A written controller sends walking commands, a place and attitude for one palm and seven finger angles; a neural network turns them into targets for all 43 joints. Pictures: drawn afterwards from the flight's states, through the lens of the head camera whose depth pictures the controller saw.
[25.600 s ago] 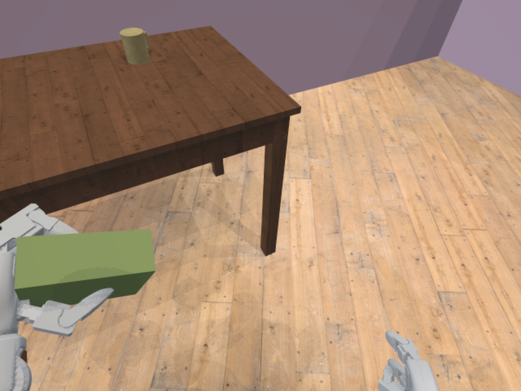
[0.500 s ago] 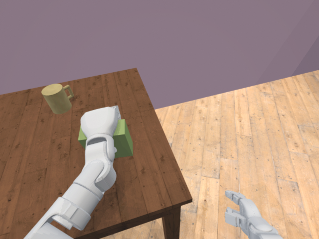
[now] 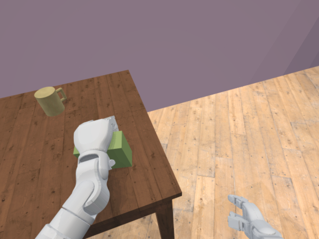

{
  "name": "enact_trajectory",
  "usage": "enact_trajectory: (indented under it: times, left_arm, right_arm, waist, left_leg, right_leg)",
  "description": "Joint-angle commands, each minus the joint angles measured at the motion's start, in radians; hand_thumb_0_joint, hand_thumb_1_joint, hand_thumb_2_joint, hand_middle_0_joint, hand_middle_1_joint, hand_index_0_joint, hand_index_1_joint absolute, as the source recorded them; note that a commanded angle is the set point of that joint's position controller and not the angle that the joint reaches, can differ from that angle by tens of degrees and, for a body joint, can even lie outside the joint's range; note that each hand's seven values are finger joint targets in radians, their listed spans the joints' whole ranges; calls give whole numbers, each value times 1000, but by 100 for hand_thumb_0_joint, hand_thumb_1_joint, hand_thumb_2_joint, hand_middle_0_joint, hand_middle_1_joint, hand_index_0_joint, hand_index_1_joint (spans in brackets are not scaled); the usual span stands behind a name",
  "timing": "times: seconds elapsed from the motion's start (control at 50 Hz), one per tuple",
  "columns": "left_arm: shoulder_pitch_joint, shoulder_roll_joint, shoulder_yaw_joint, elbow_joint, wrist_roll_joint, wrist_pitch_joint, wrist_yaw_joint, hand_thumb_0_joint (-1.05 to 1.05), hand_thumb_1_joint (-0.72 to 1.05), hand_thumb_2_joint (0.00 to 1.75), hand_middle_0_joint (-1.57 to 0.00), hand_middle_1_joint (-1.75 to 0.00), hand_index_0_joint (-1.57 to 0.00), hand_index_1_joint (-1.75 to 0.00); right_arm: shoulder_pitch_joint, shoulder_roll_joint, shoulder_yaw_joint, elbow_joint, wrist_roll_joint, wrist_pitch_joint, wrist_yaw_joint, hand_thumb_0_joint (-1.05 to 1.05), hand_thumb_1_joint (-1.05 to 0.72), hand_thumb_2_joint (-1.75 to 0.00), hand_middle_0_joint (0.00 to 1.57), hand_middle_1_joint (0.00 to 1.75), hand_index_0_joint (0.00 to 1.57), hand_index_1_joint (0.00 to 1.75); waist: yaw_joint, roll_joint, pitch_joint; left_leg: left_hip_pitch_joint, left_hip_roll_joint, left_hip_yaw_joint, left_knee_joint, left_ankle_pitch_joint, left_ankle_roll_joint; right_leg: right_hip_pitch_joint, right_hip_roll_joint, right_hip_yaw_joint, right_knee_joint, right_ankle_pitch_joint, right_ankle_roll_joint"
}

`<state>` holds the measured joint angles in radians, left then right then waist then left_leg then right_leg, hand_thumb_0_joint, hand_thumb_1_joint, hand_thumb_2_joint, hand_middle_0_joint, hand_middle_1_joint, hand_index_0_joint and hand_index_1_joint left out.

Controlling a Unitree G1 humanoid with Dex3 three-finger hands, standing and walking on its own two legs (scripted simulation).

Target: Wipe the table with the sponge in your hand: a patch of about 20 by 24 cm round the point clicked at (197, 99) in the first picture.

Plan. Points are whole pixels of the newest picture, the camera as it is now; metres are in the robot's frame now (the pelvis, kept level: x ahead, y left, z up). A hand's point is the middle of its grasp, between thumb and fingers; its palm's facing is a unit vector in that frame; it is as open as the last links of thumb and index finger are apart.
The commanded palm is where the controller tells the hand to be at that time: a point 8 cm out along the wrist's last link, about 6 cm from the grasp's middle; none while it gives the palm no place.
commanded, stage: wipe back along the third lane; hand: left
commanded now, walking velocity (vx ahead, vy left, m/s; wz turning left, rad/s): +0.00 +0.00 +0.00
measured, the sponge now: (108, 155) +0.32 +0.19 +0.04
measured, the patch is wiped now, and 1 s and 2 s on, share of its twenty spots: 1.00 1.00 1.00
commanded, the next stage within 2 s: slide back across to the middle lane in 0.26 s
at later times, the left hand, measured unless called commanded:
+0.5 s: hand (109, 160) +0.27 +0.16 +0.10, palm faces +0.13 -0.17 -0.98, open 9.1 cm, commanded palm +0.22 +0.17 +0.14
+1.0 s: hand (82, 170) +0.24 +0.21 +0.10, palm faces +0.06 -0.13 -0.99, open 9.1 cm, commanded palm +0.20 +0.23 +0.15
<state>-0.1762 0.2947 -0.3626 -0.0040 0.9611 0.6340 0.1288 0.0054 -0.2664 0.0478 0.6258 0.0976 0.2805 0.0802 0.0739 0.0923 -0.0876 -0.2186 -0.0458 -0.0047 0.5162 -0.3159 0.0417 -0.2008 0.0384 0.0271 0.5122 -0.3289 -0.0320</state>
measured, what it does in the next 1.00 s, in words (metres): shifts its weight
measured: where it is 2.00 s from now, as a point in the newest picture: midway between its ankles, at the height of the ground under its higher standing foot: outside the picture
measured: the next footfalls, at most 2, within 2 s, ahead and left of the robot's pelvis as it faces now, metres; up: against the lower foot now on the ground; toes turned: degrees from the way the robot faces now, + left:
none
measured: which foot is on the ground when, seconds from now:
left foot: down 0.00-1.00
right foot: down 0.00-1.00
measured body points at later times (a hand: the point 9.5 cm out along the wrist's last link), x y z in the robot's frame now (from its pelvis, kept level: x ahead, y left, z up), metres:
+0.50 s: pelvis -0.01 -0.04 +0.00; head -0.04 -0.10 +0.45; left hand +0.26 +0.16 +0.15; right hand +0.22 -0.25 -0.08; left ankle -0.03 +0.09 -0.73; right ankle -0.04 -0.11 -0.74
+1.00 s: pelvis +0.00 -0.05 +0.00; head -0.03 -0.11 +0.45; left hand +0.23 +0.21 +0.16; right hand +0.22 -0.29 -0.09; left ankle -0.02 +0.10 -0.73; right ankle -0.04 -0.11 -0.74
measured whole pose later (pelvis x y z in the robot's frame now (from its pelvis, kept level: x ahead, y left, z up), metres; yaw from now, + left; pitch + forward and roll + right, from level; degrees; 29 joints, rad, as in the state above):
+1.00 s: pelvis +0.00 -0.05 +0.00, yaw -5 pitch -1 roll +2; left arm 0.24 0.49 -0.04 -0.24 0.81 0.50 0.05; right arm 0.02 -0.30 0.03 0.64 0.07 0.17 -0.03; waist 0.09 0.11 -0.06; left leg -0.16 0.00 -0.05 0.49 -0.30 0.02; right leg -0.18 0.12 0.10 0.52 -0.31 -0.10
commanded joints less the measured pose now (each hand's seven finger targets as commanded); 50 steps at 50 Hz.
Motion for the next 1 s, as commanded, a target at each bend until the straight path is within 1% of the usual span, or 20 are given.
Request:
enact_trajectory:
  times: [0.0,0.06,0.08,0.16,0.18,0.2,0.26,0.28,0.3,0.34,0.38,0.44,0.48,0.54,0.58,0.6,0.76,0.86,0.94,0.98]
  left_arm:
    - [-43,-21,-17,-82,-64,1,-51,0,10,130,-120,-160,-120,-160]
    - [39,-23,-18,-118,-71,-9,-54,0,10,130,-120,-160,-120,-160]
    - [67,5,17,-139,-77,-11,-52,0,10,130,-120,-160,-120,-160]
    - [93,9,16,-157,-83,-20,-49,0,10,130,-120,-160,-120,-160]
    - [100,41,52,-162,-83,-22,-45,0,10,130,-120,-160,-120,-160]
    - [83,5,13,-160,-83,-22,-47,0,10,130,-120,-160,-120,-160]
    - [86,35,40,-158,-82,-30,-44,0,10,130,-120,-160,-120,-160]
    - [95,77,83,-167,-77,-33,-39,0,10,130,-120,-160,-120,-160]
    - [108,36,44,-170,-83,-34,-42,0,10,130,-120,-160,-120,-160]
    - [100,45,53,-150,-81,-38,-44,0,10,130,-120,-160,-120,-160]
    - [81,151,153,-184,-75,-42,-35,0,10,130,-120,-160,-120,-160]
    - [111,145,155,-195,-86,-49,-36,0,10,130,-120,-160,-120,-160]
    - [110,229,234,-213,-83,-53,-34,0,10,130,-120,-160,-120,-160]
    - [122,218,231,-242,-98,-57,-42,0,10,130,-120,-160,-120,-160]
    - [138,310,316,-268,-96,-62,-39,0,10,130,-120,-160,-120,-160]
    - [139,272,287,-272,-104,-62,-41,0,10,130,-120,-160,-120,-160]
    - [282,358,397,-314,-125,-88,-52,0,10,130,-120,-160,-120,-160]
    - [336,404,445,-323,-121,-103,-58,0,10,130,-120,-160,-120,-160]
    - [367,409,454,-323,-115,-126,-68,0,10,130,-120,-160,-120,-160]
    - [372,449,491,-319,-115,-138,-76,0,10,130,-120,-160,-120,-160]
  right_arm:
    - [-237,-94,-44,-185,8,-53,-2,0,-90,-90,20,30,20,30]
    - [-247,-92,-46,-196,10,-60,4,0,-90,-90,20,30,20,30]
    - [-251,-95,-49,-199,8,-60,5,0,-90,-90,20,30,20,30]
    - [-251,-91,-46,-196,9,-65,-2,0,-90,-90,20,30,20,30]
    - [-249,-96,-49,-191,7,-66,-5,0,-90,-90,20,30,20,30]
    - [-257,-91,-45,-191,9,-67,-8,0,-90,-90,20,30,20,30]
    - [-255,-92,-45,-187,7,-76,-19,0,-90,-90,20,30,20,30]
    - [-251,-97,-49,-182,4,-77,-22,0,-90,-90,20,30,20,30]
    - [-257,-89,-45,-190,6,-82,-23,0,-90,-90,20,30,20,30]
    - [-255,-91,-42,-182,5,-87,-30,0,-90,-90,20,30,20,30]
    - [-252,-100,-46,-177,0,-90,-39,0,-90,-90,20,30,20,30]
    - [-259,-88,-41,-181,-2,-103,-49,0,-90,-90,20,30,20,30]
    - [-255,-97,-41,-172,-7,-106,-58,0,-90,-90,20,30,20,30]
    - [-259,-91,-38,-179,-7,-115,-66,0,-90,-90,20,30,20,30]
    - [-254,-101,-41,-172,-13,-118,-73,0,-90,-90,20,30,20,30]
    - [-257,-90,-37,-177,-12,-119,-75,0,-90,-90,20,30,20,30]
    - [-237,-98,-39,-176,-18,-141,-91,0,-90,-90,20,30,20,30]
    - [-233,-104,-44,-174,-22,-154,-102,0,-90,-90,20,30,20,30]
    - [-219,-106,-50,-172,-25,-169,-109,0,-90,-90,20,30,20,30]
    - [-209,-112,-55,-167,-29,-174,-115,0,-90,-90,20,30,20,30]
  waist:
    - [-9,-137,-115]
    - [0,-159,-120]
    - [10,-151,-130]
    - [-1,-189,-82]
    - [4,-187,-76]
    - [-7,-188,-53]
    - [-3,-187,-36]
    - [3,-177,-46]
    - [0,-186,-55]
    - [-4,-196,-44]
    - [9,-166,-70]
    - [13,-174,-78]
    - [22,-154,-91]
    - [20,-144,-79]
    - [33,-127,-93]
    - [27,-127,-99]
    - [37,-156,-94]
    - [40,-117,-85]
    - [35,-126,-78]
    - [35,-144,-76]
  left_leg:
    - [34,38,-37,-60,348,-3]
    - [28,29,-30,-56,352,2]
    - [21,29,-32,-60,347,1]
    - [4,23,-15,-65,298,5]
    - [2,23,-20,-72,285,4]
    - [4,22,-11,-72,267,7]
    - [3,15,-5,-74,235,11]
    - [10,13,-7,-73,236,9]
    - [6,10,1,-68,240,12]
    - [4,9,1,-68,229,12]
    - [11,2,-3,-66,227,11]
    - [14,-2,7,-62,248,13]
    - [23,-5,-1,-63,252,10]
    - [23,-5,2,-65,263,12]
    - [32,-7,-4,-59,281,8]
    - [23,-8,4,-62,278,10]
    - [6,-14,-15,-44,285,7]
    - [-6,-18,-23,-38,271,10]
    - [-5,-21,-26,-24,264,15]
    - [-6,-20,-32,-19,262,14]
  right_leg:
    - [66,10,3,-26,380,-50]
    - [91,9,21,-31,422,-47]
    - [107,10,33,-32,428,-49]
    - [101,4,48,-53,409,-35]
    - [98,9,61,-59,385,-38]
    - [82,4,53,-67,360,-32]
    - [72,4,77,-90,319,-27]
    - [78,7,97,-93,318,-31]
    - [93,-1,85,-88,335,-23]
    - [82,0,97,-98,324,-21]
    - [102,1,135,-103,321,-26]
    - [130,-9,133,-97,380,-17]
    - [137,-4,162,-98,387,-22]
    - [142,-10,156,-96,416,-17]
    - [157,-10,181,-88,463,-21]
    - [169,-17,167,-84,470,-15]
    - [185,-23,201,-62,595,-6]
    - [171,-20,203,-60,551,-8]
    - [147,-19,200,-66,528,-2]
    - [146,-20,211,-70,526,-2]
